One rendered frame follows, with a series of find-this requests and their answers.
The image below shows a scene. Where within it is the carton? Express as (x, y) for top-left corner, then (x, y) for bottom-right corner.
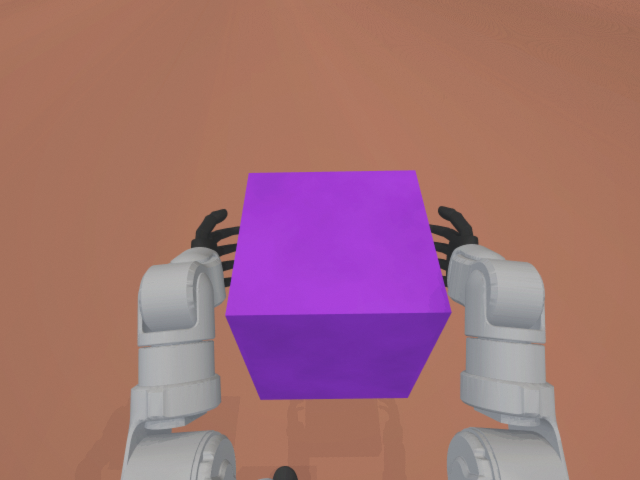
(225, 170), (452, 400)

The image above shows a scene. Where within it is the robot left forearm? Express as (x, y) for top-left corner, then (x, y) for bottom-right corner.
(121, 247), (226, 480)

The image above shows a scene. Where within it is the right robot hand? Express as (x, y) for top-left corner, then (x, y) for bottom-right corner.
(429, 206), (479, 287)

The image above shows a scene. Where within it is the robot right forearm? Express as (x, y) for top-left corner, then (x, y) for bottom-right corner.
(447, 244), (569, 480)

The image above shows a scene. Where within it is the right robot upper arm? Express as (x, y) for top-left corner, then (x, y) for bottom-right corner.
(447, 427), (568, 480)

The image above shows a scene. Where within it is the left robot hand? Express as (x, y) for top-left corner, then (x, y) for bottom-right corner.
(191, 209), (240, 287)

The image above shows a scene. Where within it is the left robot upper arm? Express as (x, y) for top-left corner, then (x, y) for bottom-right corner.
(123, 430), (236, 480)

